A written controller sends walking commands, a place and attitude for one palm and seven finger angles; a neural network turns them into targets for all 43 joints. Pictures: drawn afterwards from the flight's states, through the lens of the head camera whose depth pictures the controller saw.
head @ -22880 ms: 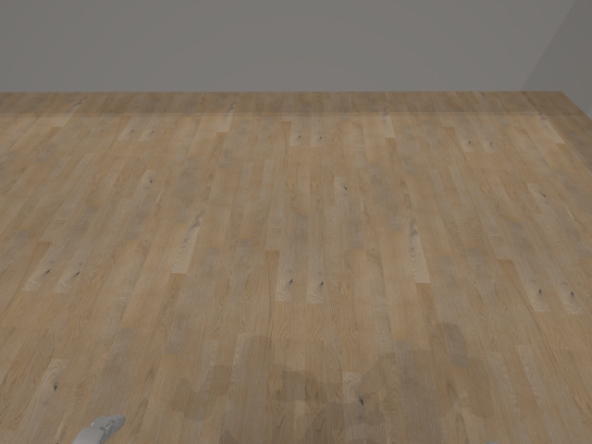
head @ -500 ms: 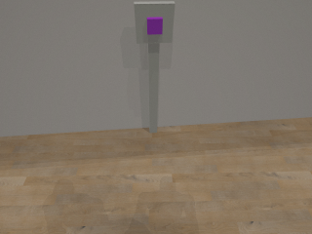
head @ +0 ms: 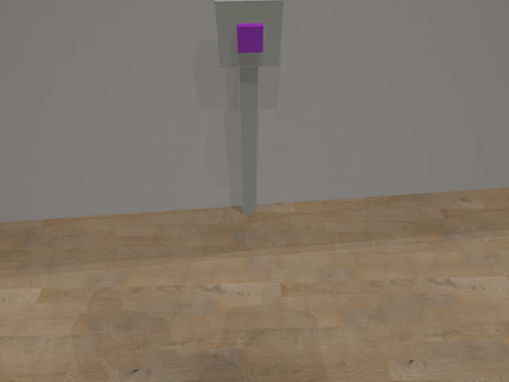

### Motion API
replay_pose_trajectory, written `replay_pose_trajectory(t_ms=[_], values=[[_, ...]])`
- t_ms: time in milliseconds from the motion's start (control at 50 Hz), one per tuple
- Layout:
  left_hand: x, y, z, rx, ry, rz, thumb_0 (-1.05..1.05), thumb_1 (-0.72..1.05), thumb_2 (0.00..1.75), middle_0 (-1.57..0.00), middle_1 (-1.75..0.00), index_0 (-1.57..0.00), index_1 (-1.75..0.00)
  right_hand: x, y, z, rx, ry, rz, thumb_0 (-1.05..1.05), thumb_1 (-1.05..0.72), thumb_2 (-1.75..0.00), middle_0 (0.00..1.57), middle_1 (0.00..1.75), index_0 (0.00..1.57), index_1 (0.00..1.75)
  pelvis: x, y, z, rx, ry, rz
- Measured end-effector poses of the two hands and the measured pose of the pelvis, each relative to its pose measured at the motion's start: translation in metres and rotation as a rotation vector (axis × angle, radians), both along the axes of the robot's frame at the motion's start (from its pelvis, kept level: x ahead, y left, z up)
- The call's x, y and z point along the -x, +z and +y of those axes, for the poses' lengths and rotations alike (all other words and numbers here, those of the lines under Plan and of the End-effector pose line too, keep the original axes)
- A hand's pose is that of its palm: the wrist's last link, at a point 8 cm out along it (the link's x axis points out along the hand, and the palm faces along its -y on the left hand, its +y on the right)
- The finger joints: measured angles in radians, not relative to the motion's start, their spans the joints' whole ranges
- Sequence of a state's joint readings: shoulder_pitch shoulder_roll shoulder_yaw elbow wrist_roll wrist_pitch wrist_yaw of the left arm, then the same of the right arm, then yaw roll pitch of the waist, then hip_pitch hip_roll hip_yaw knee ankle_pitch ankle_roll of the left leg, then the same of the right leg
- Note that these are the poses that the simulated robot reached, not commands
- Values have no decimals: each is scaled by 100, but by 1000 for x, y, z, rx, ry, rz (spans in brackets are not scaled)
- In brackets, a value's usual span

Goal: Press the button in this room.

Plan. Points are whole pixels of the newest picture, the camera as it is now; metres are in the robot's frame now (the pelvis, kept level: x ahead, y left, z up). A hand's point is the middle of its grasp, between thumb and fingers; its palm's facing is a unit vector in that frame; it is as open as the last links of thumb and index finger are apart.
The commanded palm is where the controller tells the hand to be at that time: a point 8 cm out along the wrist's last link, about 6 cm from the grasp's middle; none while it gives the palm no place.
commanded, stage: walk to a spot facing it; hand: left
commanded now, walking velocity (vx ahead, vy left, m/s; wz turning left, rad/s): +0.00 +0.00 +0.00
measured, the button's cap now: (249, 37) +0.94 +0.08 +0.11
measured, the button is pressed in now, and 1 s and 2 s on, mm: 0 0 0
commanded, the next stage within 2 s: none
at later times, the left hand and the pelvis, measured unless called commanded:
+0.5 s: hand out of the picture +0.06 +0.17 -0.19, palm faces -0.10 -0.95 -0.29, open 7.4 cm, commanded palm none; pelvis -0.01 -0.03 -0.03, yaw -11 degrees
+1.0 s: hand out of the picture +0.12 +0.16 -0.16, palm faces -0.32 -0.92 -0.22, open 7.4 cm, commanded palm none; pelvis +0.03 -0.02 +0.00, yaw -25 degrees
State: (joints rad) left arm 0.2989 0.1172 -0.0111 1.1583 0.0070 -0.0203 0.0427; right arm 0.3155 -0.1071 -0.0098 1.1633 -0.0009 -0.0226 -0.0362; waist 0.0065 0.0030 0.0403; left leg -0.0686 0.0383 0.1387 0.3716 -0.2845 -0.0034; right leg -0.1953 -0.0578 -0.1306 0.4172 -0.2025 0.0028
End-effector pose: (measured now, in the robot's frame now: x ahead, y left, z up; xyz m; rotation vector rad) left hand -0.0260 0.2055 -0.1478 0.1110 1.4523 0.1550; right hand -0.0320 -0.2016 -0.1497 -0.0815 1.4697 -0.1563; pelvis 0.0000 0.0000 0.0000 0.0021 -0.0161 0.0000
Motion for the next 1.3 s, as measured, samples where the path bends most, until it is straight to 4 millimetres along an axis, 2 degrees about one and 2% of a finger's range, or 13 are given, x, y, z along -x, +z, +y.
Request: replay_pose_trajectory(t_ms=[140,280,400,520,700,820,940,1020,1080,1120,1180,1300], values=[[-3,-2,-1,4,1,-2,0,91,90,-20,-30,-20,-30,-8,0,-6,18,1,-15,1,-91,-90,20,30,20,30,-1,-1,-1,2,-8,-1],[-12,-8,6,1,-44,24,0,90,90,-20,-30,-20,-30,-10,-7,-15,44,-61,-40,1,-92,-90,20,30,20,30,7,-9,-1,-5,-73,7],[-45,-9,14,-56,-109,-6,0,90,90,-20,-30,-20,-30,-5,-20,-35,52,-124,-68,1,-91,-90,20,30,20,30,10,-19,-13,-33,-138,3],[-91,-2,4,-130,-180,-126,0,90,90,-20,-30,-20,-30,-12,-41,-70,35,-159,-78,1,-91,-90,20,30,20,30,6,-32,-38,-30,-191,14],[-112,20,-21,-109,-269,-129,0,90,90,-20,-30,-20,-30,-60,-1,-118,107,-178,-235,1,-91,-90,20,30,20,30,9,-5,-51,-48,-285,36],[-127,23,-25,-78,-321,-144,0,90,90,-20,-30,-20,-30,-73,16,-132,163,-204,-306,1,-91,-90,20,30,20,30,0,-1,-45,-37,-344,35],[-144,20,-13,-46,-370,-140,0,90,90,-20,-30,-20,-30,-75,27,-121,187,-233,-321,1,-91,-90,19,30,20,30,-16,0,-31,-22,-400,38],[-159,14,4,-31,-401,-116,0,90,90,-20,-30,-20,-30,-81,32,-102,199,-258,-323,1,-91,-90,20,30,20,30,-33,0,-16,-11,-442,45],[-179,4,20,-25,-427,-93,0,90,90,-20,-30,-20,-30,-87,35,-85,220,-287,-334,1,-91,-90,20,30,20,30,-49,-5,-2,0,-478,47],[-198,-6,31,-23,-451,-82,0,90,90,-20,-30,-20,-30,-87,33,-72,242,-313,-343,1,-91,-90,20,30,20,30,-60,-11,7,9,-505,43],[-233,-6,35,-22,-514,-78,0,90,90,-20,-30,-20,-30,-74,38,-50,243,-376,-310,1,-91,-90,20,30,20,30,-76,-7,15,26,-565,29],[-311,3,18,-10,-632,-144,0,90,90,-20,-30,-20,-30,-36,39,-7,222,-518,-179,1,-91,-90,20,30,20,30,-103,2,19,49,-646,34]])
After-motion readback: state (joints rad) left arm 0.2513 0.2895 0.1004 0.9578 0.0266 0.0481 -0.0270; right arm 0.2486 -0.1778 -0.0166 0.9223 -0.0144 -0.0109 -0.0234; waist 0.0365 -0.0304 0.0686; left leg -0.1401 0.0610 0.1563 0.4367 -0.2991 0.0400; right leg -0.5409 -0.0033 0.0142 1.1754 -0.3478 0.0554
